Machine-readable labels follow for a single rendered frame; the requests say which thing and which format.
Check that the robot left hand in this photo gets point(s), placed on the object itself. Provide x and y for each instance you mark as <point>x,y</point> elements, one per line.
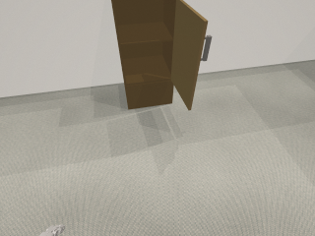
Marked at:
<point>53,230</point>

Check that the cupboard door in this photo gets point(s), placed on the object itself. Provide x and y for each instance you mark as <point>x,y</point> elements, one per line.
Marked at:
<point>188,41</point>

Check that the handle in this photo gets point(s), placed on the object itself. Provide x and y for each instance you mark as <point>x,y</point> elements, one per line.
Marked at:
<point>208,41</point>

